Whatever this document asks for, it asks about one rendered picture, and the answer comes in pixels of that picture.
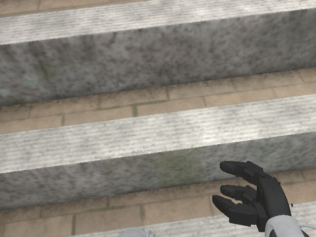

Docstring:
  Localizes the robot right hand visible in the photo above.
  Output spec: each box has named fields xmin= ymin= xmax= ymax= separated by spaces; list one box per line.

xmin=212 ymin=161 xmax=293 ymax=232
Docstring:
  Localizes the right robot forearm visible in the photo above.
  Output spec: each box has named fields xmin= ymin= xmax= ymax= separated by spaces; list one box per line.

xmin=265 ymin=214 xmax=309 ymax=237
